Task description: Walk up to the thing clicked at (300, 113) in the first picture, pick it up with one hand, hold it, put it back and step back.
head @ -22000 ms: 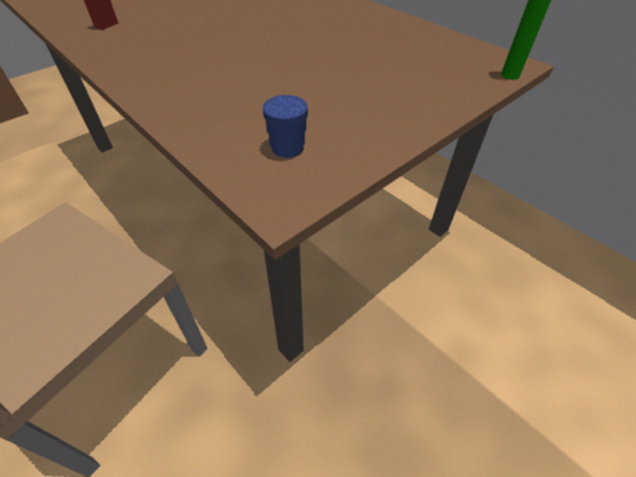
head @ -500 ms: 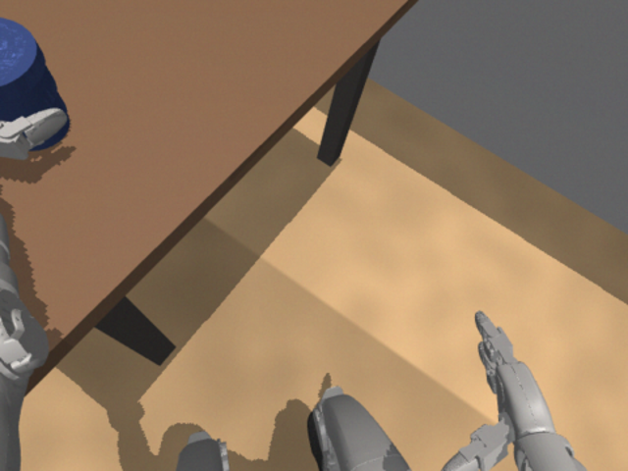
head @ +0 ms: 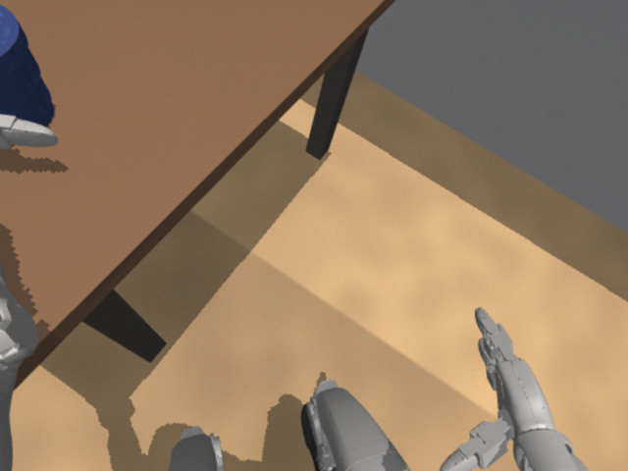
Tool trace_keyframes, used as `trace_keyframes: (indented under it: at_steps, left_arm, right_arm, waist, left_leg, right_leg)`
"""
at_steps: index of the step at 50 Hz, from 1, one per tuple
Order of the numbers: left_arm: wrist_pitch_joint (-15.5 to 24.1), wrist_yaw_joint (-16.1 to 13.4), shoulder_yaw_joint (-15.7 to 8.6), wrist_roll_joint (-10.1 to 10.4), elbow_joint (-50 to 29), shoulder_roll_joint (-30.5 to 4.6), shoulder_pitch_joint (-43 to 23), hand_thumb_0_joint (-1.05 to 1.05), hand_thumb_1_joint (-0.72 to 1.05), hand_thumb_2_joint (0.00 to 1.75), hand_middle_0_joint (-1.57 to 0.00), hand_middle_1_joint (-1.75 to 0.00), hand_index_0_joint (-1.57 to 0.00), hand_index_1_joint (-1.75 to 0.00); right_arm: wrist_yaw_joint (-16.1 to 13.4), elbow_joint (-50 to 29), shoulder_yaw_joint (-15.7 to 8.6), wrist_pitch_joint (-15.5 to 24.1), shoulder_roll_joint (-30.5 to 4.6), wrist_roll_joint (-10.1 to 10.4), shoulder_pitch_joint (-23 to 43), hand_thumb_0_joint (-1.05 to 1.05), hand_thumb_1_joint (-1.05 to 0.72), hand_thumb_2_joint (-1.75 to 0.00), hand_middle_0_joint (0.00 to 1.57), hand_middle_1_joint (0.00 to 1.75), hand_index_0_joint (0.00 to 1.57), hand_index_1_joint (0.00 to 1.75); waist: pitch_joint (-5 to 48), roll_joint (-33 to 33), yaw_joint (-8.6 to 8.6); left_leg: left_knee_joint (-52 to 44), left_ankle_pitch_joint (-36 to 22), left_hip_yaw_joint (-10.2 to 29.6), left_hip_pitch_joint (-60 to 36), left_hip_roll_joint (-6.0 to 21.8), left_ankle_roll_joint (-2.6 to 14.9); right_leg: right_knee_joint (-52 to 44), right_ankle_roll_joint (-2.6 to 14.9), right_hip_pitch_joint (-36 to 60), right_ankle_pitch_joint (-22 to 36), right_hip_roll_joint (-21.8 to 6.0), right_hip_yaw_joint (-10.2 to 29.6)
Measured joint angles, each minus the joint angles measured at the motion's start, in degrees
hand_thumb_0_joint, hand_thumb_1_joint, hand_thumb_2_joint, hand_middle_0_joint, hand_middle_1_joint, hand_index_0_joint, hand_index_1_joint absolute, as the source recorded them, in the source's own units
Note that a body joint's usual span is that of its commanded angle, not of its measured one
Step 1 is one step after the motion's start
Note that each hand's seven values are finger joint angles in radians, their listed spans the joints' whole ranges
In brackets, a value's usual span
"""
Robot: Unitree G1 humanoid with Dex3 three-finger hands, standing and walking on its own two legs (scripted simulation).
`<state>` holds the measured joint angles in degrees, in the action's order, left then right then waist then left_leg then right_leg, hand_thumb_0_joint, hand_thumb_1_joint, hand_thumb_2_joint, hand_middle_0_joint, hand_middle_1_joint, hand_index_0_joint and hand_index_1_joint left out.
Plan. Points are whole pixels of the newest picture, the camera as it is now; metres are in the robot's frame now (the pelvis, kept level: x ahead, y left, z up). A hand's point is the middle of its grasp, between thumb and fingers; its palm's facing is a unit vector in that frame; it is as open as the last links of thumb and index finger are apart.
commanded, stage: withdraw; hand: left
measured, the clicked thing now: out of the picture +0.57 +0.23 +0.10
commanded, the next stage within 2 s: rise in 0.26 s
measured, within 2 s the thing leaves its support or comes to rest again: neither
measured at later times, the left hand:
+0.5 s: hand out of the picture +0.53 +0.32 +0.19, palm faces +0.33 -0.93 -0.17, open 17.6 cm
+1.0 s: hand out of the picture +0.33 +0.29 +0.16, palm faces +0.34 -0.86 -0.38, open 17.6 cm
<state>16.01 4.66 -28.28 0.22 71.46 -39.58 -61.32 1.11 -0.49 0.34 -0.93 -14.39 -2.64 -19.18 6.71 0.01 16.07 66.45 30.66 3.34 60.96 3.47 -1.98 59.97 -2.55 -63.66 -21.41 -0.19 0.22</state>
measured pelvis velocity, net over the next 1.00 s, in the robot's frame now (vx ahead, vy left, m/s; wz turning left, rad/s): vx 0.04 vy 0.00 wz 0.03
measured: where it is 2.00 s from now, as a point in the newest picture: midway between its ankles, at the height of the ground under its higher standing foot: outside the picture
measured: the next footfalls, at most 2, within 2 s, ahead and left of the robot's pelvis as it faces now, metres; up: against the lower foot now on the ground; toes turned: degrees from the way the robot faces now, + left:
none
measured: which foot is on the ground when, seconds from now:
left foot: down 0.00-1.00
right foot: down 0.00-1.00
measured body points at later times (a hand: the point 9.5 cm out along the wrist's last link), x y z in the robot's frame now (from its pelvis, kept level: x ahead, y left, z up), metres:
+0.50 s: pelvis +0.03 +0.00 +0.04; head +0.13 +0.01 +0.47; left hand +0.51 +0.37 +0.20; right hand +0.18 -0.25 +0.00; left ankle +0.00 +0.13 -0.65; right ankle +0.06 -0.15 -0.65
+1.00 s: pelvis +0.04 +0.00 +0.06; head +0.06 -0.01 +0.51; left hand +0.31 +0.33 +0.19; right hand +0.20 -0.25 +0.00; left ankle +0.00 +0.13 -0.65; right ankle +0.06 -0.15 -0.65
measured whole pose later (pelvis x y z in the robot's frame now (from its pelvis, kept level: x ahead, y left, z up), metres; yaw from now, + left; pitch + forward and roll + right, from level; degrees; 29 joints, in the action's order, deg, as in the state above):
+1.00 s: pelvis +0.04 +0.00 +0.06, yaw +2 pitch +8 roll -1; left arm -2.9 1.1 -19.1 3.0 6.1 -24.8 0.0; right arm 1.5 13.1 -4.8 -5.2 -14.3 4.5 -23.1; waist 7.1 -2.4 -0.3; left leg 47.2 27.1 2.1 28.2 2.2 -2.0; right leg 45.1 -2.4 -32.3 -20.8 -2.0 0.3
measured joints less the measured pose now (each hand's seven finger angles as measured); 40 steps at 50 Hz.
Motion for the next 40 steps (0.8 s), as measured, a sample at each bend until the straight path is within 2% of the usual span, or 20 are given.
trace_keyframes:
  at_steps: [9,14,17,20,22,26,28,30,35,40]
  left_arm:
    - [-2.5,0.3,-2.6,-0.5,-4.7,-2.0,0.3,-0.02,-0.61,0.08,-0.07,-0.11,-0.09,-0.09]
    - [-5.5,1.9,-1.7,-0.9,-4.3,-5.4,-1.5,-0.02,-0.61,0.07,-0.05,-0.09,-0.07,-0.08]
    - [-7.5,3.8,0.2,-0.7,-2.1,-7.4,-2.5,-0.02,-0.61,0.06,-0.05,-0.08,-0.07,-0.07]
    - [-9.3,6.3,0.7,0.8,-0.3,-8.1,-1.9,-0.02,-0.61,0.04,-0.04,-0.08,-0.07,-0.06]
    - [-10.5,6.2,0.6,-1.3,-0.2,-8.4,0.4,-0.02,-0.61,0.04,-0.05,-0.08,-0.07,-0.06]
    - [-13.7,4.4,-0.2,-3.1,-0.5,-8.5,5.5,-0.02,-0.6,0.04,-0.06,-0.08,-0.08,-0.07]
    - [-15.2,3.6,-1.0,-3.7,-2.2,-8.2,8.2,-0.02,-0.6,0.05,-0.06,-0.08,-0.08,-0.07]
    - [-16.5,2.6,-0.7,-3.8,-5.0,-7.6,11.1,-0.02,-0.6,0.05,-0.07,-0.07,-0.08,-0.07]
    - [-17.0,0.0,2.8,-3.1,-15.5,-3.4,19.2,-0.02,-0.6,0.05,-0.07,-0.05,-0.07,-0.06]
    - [-17.8,-1.8,6.5,-1.6,-27.7,2.7,30.5,-0.02,-0.6,0.05,-0.07,-0.04,-0.06,-0.05]
  right_arm:
    - [-0.8,-1.4,-0.9,-0.7,-0.7,0.7,-0.4,-0.01,0.53,-0.05,0.06,0.05,0.06,0.06]
    - [-0.8,1.8,-0.9,-0.5,-0.5,1.4,-0.7,-0.01,0.52,-0.05,0.06,0.05,0.06,0.06]
    - [-0.7,4.0,-0.9,-0.7,-0.5,2.2,-0.9,-0.01,0.52,-0.05,0.06,0.05,0.06,0.06]
    - [-0.7,5.1,-0.4,-0.9,-0.5,3.0,-0.9,-0.01,0.53,-0.05,0.06,0.05,0.06,0.06]
    - [-0.2,5.0,0.2,-1.5,-0.7,3.3,-1.0,-0.01,0.53,-0.05,0.06,0.05,0.06,0.06]
    - [1.0,4.9,0.8,-3.2,-0.7,4.1,-2.1,-0.01,0.53,-0.05,0.06,0.05,0.06,0.06]
    - [1.4,5.4,0.5,-3.8,-0.8,4.4,-2.9,-0.01,0.53,-0.06,0.06,0.05,0.06,0.06]
    - [1.6,6.8,0.1,-4.2,-1.1,4.7,-3.7,-0.01,0.52,-0.06,0.06,0.06,0.06,0.06]
    - [1.8,11.9,-0.2,-4.1,-1.3,5.2,-3.7,-0.01,0.51,-0.07,0.06,0.06,0.06,0.06]
    - [1.7,14.4,-1.5,-2.9,-1.3,5.4,-2.7,-0.01,0.5,-0.07,0.06,0.06,0.06,0.06]
  waist:
    - [0.3,0.8,0.37]
    - [1.6,0.1,-0.34]
    - [2.0,-0.9,-1.51]
    - [1.9,-1.8,-3.3]
    - [1.8,-2.4,-4.38]
    - [1.4,-2.5,-6.5]
    - [1.1,-2.1,-7.54]
    - [1.0,-1.6,-8.75]
    - [1.5,-0.7,-11.92]
    - [2.3,-1.5,-13.99]
  left_leg:
    - [-2.4,-0.2,-0.6,-3.4,0.2,0.01]
    - [-5.1,-0.5,-0.5,-7.2,0.5,-0.13]
    - [-6.5,-0.6,-0.5,-9.2,0.5,0.02]
    - [-7.9,-0.8,-0.8,-11.2,0.5,0.23]
    - [-9.1,-1.1,-1.2,-12.6,0.4,0.33]
    - [-11.8,-2.0,-1.7,-15.5,-0.2,0.47]
    - [-12.9,-2.4,-1.7,-16.7,-0.3,0.43]
    - [-13.7,-2.7,-1.6,-17.9,-0.4,0.33]
    - [-15.7,-3.1,-0.9,-21.3,-0.3,0.01]
    - [-17.1,-3.2,-0.7,-25.6,-0.4,0.02]
  right_leg:
    - [-2.0,-0.05,3.1,0.1,0.2,0.5]
    - [-4.8,0.13,6.9,0.4,0.3,0.1]
    - [-6.3,0.06,9.1,0.4,0.3,0.0]
    - [-7.7,-0.07,11.1,0.6,0.2,0.2]
    - [-8.6,-0.18,12.3,0.9,0.1,0.5]
    - [-10.4,-0.31,14.7,1.3,-0.4,0.9]
    - [-11.2,-0.27,15.9,1.4,-0.6,0.9]
    - [-11.9,-0.19,17.1,1.6,-0.7,0.7]
    - [-14.0,0.1,21.0,1.8,-0.7,-0.1]
    - [-15.3,0.16,25.3,1.7,-0.9,-0.4]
